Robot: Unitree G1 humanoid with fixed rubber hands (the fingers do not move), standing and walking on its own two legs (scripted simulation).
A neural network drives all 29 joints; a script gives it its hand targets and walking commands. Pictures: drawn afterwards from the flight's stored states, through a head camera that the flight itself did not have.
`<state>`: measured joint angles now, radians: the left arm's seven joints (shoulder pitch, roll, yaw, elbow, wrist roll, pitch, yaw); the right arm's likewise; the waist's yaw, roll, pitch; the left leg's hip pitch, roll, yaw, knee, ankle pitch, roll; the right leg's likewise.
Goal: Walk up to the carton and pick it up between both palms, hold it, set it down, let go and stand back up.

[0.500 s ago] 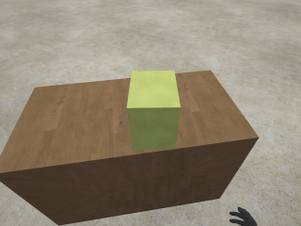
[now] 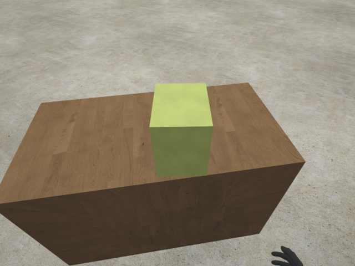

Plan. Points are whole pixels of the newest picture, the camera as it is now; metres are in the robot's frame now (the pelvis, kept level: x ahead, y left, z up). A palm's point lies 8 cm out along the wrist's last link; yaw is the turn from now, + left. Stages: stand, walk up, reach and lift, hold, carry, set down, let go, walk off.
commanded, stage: stand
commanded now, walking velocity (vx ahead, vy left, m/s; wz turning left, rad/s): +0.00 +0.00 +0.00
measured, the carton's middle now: (181, 129) +0.55 +0.01 -0.01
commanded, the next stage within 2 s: none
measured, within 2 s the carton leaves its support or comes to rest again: neither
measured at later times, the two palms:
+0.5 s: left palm out of the picture +0.09 +0.29 -0.10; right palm out of the picture +0.13 -0.25 -0.10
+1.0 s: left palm out of the picture +0.09 +0.29 -0.10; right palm out of the picture +0.13 -0.25 -0.10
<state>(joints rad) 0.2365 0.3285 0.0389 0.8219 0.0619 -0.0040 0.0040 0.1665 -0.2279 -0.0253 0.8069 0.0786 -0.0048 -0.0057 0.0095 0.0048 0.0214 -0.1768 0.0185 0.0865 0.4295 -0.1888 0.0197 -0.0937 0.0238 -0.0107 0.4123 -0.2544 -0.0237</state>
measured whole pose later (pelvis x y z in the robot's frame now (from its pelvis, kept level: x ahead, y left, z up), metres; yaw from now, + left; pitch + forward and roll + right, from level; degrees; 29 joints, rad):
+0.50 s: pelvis +0.00 +0.00 +0.00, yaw +0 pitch -4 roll +0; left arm 0.24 0.33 0.03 0.83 0.06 0.00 0.00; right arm 0.17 -0.23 -0.03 0.82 0.08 -0.01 -0.01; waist 0.01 0.01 0.02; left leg -0.18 0.02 0.09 0.43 -0.19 0.02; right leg -0.09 0.02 -0.01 0.41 -0.25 -0.02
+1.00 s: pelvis +0.00 +0.00 +0.00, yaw +0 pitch -4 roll +0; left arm 0.24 0.33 0.03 0.84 0.06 0.00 0.00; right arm 0.17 -0.23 -0.03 0.82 0.08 -0.01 0.00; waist 0.01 0.01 0.02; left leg -0.18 0.02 0.09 0.43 -0.19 0.02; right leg -0.09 0.02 -0.01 0.41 -0.25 -0.02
